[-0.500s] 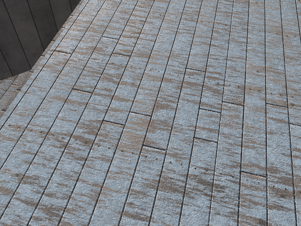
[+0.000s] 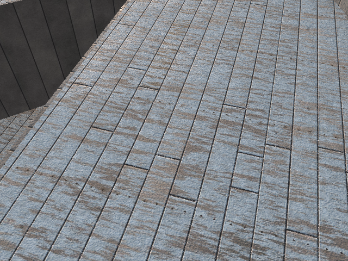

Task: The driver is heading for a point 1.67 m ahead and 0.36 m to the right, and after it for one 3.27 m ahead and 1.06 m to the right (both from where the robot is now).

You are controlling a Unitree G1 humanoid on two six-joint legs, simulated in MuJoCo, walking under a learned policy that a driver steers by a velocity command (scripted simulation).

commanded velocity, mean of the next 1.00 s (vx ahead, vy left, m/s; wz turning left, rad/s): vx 0.00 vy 0.00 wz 0.01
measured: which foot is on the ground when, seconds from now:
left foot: down 0.00-1.00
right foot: down 0.00-1.00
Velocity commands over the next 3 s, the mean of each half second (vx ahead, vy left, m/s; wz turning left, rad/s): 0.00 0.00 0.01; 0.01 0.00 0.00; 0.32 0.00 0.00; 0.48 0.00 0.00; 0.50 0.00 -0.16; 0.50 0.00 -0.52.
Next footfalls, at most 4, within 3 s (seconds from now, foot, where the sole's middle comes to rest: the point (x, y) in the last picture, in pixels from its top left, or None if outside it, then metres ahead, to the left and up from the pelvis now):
1.64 right None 0.39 -0.13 -0.77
2.18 left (155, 211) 0.71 0.11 -0.77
2.72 right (214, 158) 0.98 -0.16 -0.77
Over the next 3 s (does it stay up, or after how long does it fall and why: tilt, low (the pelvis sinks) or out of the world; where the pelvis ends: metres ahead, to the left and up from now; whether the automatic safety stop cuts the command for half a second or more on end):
stays up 0.98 -0.09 0.01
